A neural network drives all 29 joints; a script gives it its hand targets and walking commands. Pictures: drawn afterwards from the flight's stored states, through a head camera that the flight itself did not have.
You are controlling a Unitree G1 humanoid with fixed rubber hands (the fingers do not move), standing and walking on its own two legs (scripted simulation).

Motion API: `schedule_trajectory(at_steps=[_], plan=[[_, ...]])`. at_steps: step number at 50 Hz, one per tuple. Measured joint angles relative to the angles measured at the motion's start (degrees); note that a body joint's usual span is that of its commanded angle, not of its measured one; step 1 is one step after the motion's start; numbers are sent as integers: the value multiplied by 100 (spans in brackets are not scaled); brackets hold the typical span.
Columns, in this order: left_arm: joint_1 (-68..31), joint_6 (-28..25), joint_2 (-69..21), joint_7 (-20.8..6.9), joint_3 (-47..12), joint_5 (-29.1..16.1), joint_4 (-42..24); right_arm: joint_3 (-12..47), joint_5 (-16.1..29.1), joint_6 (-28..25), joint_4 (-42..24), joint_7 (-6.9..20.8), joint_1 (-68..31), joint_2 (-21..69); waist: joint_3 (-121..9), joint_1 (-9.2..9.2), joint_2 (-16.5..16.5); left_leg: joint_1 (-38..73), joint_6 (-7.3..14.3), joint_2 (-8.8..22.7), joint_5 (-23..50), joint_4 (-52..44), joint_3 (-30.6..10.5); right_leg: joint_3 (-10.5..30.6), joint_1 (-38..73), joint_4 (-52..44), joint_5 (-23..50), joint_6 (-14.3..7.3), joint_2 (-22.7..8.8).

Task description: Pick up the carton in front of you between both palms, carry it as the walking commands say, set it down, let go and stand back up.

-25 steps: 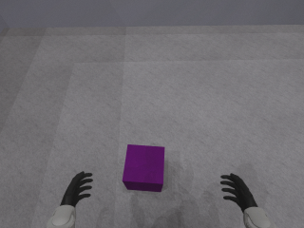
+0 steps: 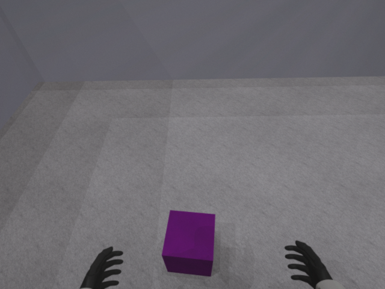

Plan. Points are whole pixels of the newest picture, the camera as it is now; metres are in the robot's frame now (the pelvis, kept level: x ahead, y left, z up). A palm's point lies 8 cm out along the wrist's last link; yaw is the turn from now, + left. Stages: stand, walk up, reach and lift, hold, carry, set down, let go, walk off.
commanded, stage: let go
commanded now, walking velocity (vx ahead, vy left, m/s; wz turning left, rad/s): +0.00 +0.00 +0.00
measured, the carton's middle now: (190, 243) +0.45 +0.04 -0.65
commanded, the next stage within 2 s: stand in 0.06 s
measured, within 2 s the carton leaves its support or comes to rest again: neither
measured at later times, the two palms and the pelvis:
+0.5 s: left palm out of the picture +0.15 +0.30 -0.09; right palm out of the picture +0.15 -0.28 -0.09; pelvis +0.02 +0.01 +0.00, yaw -1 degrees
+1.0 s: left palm out of the picture +0.12 +0.30 -0.09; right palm out of the picture +0.12 -0.29 -0.09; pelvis +0.01 +0.01 +0.00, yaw -1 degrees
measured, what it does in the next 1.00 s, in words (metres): stands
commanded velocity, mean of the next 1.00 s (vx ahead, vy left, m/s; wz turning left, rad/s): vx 0.00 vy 0.00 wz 0.00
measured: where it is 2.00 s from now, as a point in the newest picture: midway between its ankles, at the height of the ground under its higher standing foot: outside the picture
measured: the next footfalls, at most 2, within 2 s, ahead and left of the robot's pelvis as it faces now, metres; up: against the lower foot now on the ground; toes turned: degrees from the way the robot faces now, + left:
none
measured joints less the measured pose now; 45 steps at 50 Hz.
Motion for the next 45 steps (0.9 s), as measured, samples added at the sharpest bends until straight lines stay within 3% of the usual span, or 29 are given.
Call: schedule_trajectory(at_steps=[3, 9, 19, 45], plan=[[56, -96, 24, 103, -31, -54, 63, 65, -8, 258, -178, -143, 13, -32, -12, -3, -23, -9, 10, 2, -45, 77, 47, 35, -30, 99, -44, 9, 3], [26, -477, 385, 415, -31, 138, 799, 61, -107, -456, 877, -456, -126, -382, -478, 19, -5, -580, 16, 32, -199, 416, 68, 30, -554, 320, -126, 26, 37], [24, -699, 752, 504, 44, 124, 1423, 21, -129, -857, 1742, -493, -235, -730, -575, 34, 46, -643, 49, 8, -230, 347, 100, 47, -622, 254, -160, 55, -2], [-267, -800, 799, 562, -126, 59, 2366, 147, -51, -979, 2732, -509, -429, -845, -540, -6, 40, -242, 38, 26, -2, -145, 116, 39, -245, -192, 48, 48, -33]])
